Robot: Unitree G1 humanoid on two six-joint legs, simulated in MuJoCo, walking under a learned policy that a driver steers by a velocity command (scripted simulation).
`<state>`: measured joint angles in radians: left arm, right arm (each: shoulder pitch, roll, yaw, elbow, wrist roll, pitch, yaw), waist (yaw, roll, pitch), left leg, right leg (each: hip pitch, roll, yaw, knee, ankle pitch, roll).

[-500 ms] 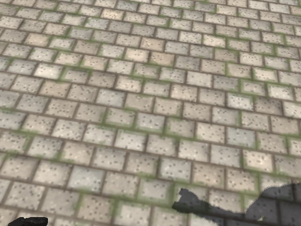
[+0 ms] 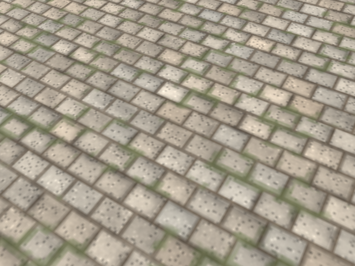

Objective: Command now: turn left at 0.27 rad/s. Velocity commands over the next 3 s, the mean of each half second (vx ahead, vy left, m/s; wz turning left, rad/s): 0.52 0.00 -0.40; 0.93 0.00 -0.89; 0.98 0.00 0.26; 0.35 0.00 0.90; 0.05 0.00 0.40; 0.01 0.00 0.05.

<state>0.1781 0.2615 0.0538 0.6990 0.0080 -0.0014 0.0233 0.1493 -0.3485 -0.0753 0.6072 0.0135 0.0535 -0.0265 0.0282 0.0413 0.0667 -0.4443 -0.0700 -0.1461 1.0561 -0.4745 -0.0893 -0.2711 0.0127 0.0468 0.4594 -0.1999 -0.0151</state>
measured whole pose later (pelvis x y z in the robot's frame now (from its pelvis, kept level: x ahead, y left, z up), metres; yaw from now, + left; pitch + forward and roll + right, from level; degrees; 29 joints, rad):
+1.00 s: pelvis +0.52 -0.24 -0.02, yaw -43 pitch +3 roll +0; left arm 0.47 0.34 0.07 0.82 -0.01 -0.07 -0.01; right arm -0.01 -0.28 0.02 0.59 -0.05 -0.06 0.03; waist 0.12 0.00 0.04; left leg -0.71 0.07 -0.03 0.57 0.06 -0.02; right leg 0.16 0.15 0.27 0.24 -0.41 -0.16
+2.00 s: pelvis +1.15 -0.71 -0.02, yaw -4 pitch +1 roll -1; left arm 0.05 0.29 0.02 0.66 0.01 -0.05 0.01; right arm 0.16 -0.34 -0.08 0.57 0.01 0.00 0.02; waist -0.02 0.01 0.14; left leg -0.42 -0.17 -0.07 0.51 -0.08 0.13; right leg -0.51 0.02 0.13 1.23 -0.48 0.07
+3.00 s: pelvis +1.22 -0.79 -0.01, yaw +7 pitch -2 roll +0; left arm 0.19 0.23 0.04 0.82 0.01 0.00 0.02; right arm 0.27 -0.20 -0.02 0.78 -0.01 -0.01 -0.03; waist 0.01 0.00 0.03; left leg -0.18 -0.02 -0.06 0.56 -0.35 0.00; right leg -0.29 0.00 0.05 0.55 -0.23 0.02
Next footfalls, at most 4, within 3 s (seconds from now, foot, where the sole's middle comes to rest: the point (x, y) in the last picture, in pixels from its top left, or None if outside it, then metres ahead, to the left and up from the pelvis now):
0.14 left None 0.01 0.14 -0.78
0.60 right None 0.35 -0.18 -0.78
1.06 left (278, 179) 0.81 -0.33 -0.78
1.46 right None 0.92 -0.75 -0.78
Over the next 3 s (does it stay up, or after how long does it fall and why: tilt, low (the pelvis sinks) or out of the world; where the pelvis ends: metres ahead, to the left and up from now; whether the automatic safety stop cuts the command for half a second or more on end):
stays up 1.22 -0.79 -0.01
